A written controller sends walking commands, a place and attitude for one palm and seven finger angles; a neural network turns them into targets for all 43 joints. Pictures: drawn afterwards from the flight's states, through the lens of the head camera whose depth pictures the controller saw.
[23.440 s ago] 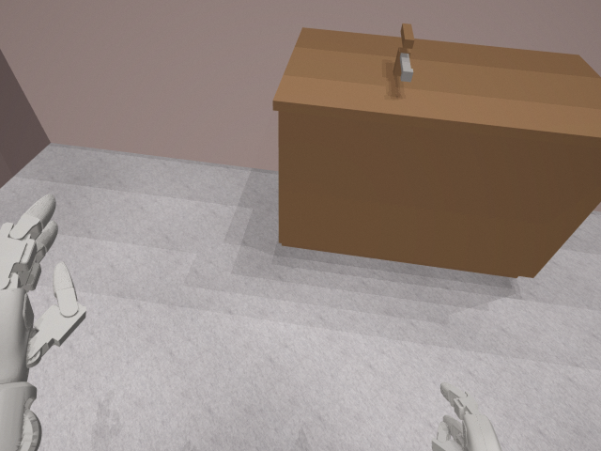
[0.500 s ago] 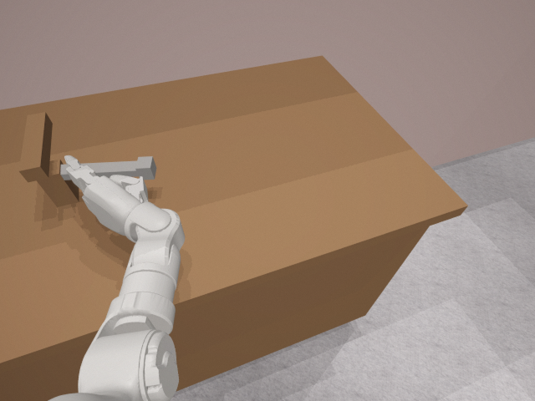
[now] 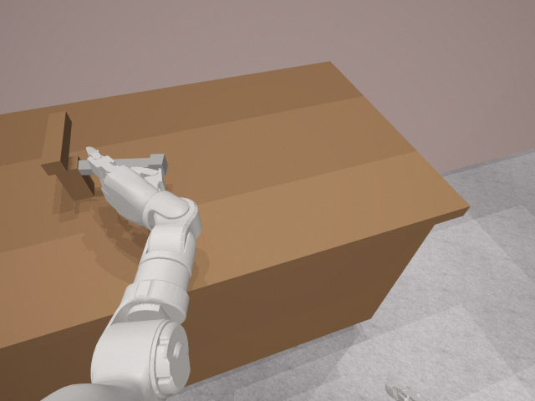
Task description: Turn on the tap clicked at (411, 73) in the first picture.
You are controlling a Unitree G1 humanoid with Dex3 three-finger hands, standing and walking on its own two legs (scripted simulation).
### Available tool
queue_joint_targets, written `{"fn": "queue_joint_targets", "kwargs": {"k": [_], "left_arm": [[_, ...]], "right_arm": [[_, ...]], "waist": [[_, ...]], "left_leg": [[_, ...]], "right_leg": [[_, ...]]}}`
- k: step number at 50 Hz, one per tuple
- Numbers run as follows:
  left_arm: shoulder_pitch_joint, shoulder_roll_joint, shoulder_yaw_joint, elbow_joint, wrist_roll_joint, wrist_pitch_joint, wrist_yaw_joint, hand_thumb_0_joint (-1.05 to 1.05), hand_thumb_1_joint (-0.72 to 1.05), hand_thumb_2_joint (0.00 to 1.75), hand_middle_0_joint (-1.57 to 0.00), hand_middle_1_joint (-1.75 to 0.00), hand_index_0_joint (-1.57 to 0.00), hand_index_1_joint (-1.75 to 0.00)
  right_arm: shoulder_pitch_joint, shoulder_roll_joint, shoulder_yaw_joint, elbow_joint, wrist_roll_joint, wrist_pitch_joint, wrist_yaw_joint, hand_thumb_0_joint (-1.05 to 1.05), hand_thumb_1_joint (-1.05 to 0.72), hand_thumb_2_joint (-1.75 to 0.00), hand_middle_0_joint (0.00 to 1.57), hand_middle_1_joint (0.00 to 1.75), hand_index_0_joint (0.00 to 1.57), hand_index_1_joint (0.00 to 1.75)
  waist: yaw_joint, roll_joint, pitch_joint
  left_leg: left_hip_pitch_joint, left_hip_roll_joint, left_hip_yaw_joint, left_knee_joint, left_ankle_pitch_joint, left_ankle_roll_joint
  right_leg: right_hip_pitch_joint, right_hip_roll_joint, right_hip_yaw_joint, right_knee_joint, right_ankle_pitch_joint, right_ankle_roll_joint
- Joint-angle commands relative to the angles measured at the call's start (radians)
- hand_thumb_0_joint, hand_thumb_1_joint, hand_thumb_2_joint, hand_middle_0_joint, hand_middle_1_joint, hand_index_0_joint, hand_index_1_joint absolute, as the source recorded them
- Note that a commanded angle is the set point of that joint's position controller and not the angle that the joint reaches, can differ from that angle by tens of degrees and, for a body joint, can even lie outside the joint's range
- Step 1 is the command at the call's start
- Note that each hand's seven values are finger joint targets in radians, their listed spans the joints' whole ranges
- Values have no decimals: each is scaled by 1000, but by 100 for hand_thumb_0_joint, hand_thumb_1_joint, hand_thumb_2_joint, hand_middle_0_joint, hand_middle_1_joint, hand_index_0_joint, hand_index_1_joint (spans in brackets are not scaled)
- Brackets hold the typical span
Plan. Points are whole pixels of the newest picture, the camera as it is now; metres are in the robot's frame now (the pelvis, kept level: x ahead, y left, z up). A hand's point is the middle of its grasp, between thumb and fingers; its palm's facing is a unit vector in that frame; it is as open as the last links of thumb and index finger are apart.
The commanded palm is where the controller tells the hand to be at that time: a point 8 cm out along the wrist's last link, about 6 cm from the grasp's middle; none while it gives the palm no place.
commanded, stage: lift the hand up off the lever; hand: left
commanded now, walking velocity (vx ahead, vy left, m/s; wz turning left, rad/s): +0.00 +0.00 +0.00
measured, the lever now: (158, 165) +0.50 +0.20 +0.07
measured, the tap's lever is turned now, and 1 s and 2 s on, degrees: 75 75 75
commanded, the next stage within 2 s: draw the hand back beside the body in 1.36 s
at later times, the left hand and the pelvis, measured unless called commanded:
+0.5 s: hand (160, 167) +0.44 +0.17 +0.12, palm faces +0.82 -0.57 -0.09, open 7.8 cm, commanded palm +0.38 +0.19 +0.13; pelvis +0.01 -0.01 +0.01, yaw +0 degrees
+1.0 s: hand (143, 165) +0.42 +0.19 +0.14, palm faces +0.81 -0.59 -0.07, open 7.8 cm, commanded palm +0.37 +0.20 +0.15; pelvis +0.01 -0.01 +0.01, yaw +0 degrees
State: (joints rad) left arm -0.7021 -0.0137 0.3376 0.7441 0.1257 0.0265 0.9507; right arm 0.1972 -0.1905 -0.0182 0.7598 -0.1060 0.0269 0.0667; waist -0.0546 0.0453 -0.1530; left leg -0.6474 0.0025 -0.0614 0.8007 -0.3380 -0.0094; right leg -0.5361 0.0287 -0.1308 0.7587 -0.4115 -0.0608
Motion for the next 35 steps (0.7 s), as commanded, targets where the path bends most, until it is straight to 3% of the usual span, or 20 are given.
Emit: {"fn": "queue_joint_targets", "kwargs": {"k": [1,3,5,7,8,10,13,14,17,18,19,22,23,30,32,33,35], "left_arm": [[-461,155,-33,-236,50,-58,9,0,90,90,-15,-15,-15,-15],[-415,188,1,-217,51,-47,6,0,90,90,-15,-15,-15,-15],[-454,152,-42,-215,40,-41,-4,0,90,90,-15,-15,-15,-15],[-489,158,-44,-224,33,-43,-5,0,90,90,-15,-15,-15,-15],[-460,187,-13,-223,31,-44,-5,0,90,90,-15,-15,-15,-15],[-477,148,-57,-251,32,-50,-10,0,90,90,-15,-15,-15,-15],[-453,187,-18,-229,34,-39,-5,0,90,90,-15,-15,-15,-15],[-448,162,-41,-255,28,-38,-8,0,90,90,-15,-15,-15,-15],[-426,157,-44,-273,20,-24,-9,0,90,90,-15,-15,-15,-15],[-398,192,-7,-269,22,-20,-8,0,90,90,-15,-15,-15,-15],[-412,156,-44,-289,19,-16,-12,0,90,90,-15,-15,-15,-15],[-392,154,-46,-316,16,-3,-12,0,90,90,-15,-15,-15,-15],[-383,191,-8,-317,18,-2,-10,0,90,90,-15,-15,-15,-15],[-375,146,-67,-366,8,35,-32,0,90,90,-15,-15,-15,-15],[-364,158,-57,-375,2,43,-37,0,90,90,-15,-15,-15,-15],[-356,182,-37,-389,1,44,-40,0,90,90,-15,-15,-15,-15],[-360,143,-78,-405,-2,49,-49,0,90,90,-15,-15,-15,-15]], "right_arm": [[-18,-128,-50,-113,4,-34,-8,0,-90,-90,20,30,20,30],[-15,-136,-54,-111,6,-33,-9,0,-90,-90,20,30,20,30],[-19,-135,-49,-113,11,-35,-11,0,-90,-90,20,30,20,30],[-15,-138,-50,-111,12,-43,-14,0,-90,-90,20,30,20,30],[-16,-142,-55,-106,14,-44,-18,0,-90,-90,20,30,20,30],[-15,-135,-53,-108,14,-47,-14,0,-90,-90,20,30,20,30],[-8,-144,-56,-100,14,-48,-16,0,-90,-90,20,30,20,30],[-14,-140,-55,-110,16,-47,-13,0,-90,-90,20,30,20,30],[-14,-139,-53,-117,16,-47,-13,0,-90,-90,20,30,20,30],[-15,-144,-58,-114,16,-45,-17,0,-90,-90,20,30,20,30],[-20,-139,-54,-119,18,-43,-15,0,-90,-90,20,30,20,30],[-30,-138,-52,-128,19,-43,-15,0,-90,-90,20,30,20,30],[-31,-141,-55,-125,20,-42,-19,0,-90,-90,20,30,20,30],[-66,-131,-44,-136,28,-42,-27,0,-90,-90,20,30,20,30],[-72,-132,-43,-137,30,-41,-33,0,-90,-90,20,30,20,30],[-76,-133,-45,-136,31,-39,-36,0,-90,-90,20,30,20,30],[-80,-128,-42,-139,33,-41,-35,0,-90,-90,20,30,20,30]], "waist": [[-15,-54,-328],[-2,-50,-316],[-23,-62,-287],[-29,-71,-282],[-14,-59,-286],[-23,-24,-303],[-12,-47,-295],[-14,-26,-309],[-7,-49,-314],[4,-52,-315],[-5,-42,-312],[0,-67,-298],[12,-79,-296],[7,-84,-264],[9,-90,-273],[23,-71,-285],[13,-72,-280]], "left_leg": [[207,-14,21,-56,253,24],[199,-15,17,-64,245,24],[196,-15,22,-71,220,28],[198,-16,23,-75,202,33],[202,-16,17,-81,200,30],[228,-16,22,-79,225,29],[218,-18,20,-86,223,29],[233,-18,24,-87,235,29],[234,-19,31,-88,256,29],[234,-18,27,-92,264,28],[245,-16,31,-93,276,28],[242,-17,36,-97,277,29],[242,-17,32,-102,282,29],[261,-18,39,-115,281,29],[267,-19,42,-119,282,29],[280,-20,38,-125,295,28],[296,-17,39,-123,316,26]], "right_leg": [[123,-23,60,-127,349,36],[124,-20,58,-130,339,35],[117,-23,62,-145,321,40],[117,-23,68,-159,308,43],[121,-18,66,-159,294,38],[121,-19,65,-154,315,37],[136,-19,63,-158,320,36],[142,-21,65,-158,332,36],[172,-24,65,-160,383,41],[180,-23,63,-158,387,39],[178,-27,63,-158,401,40],[194,-30,65,-166,425,45],[203,-29,63,-166,427,42],[215,-40,69,-185,447,49],[232,-43,73,-191,464,53],[238,-39,70,-189,458,46],[239,-42,67,-187,485,47]]}}
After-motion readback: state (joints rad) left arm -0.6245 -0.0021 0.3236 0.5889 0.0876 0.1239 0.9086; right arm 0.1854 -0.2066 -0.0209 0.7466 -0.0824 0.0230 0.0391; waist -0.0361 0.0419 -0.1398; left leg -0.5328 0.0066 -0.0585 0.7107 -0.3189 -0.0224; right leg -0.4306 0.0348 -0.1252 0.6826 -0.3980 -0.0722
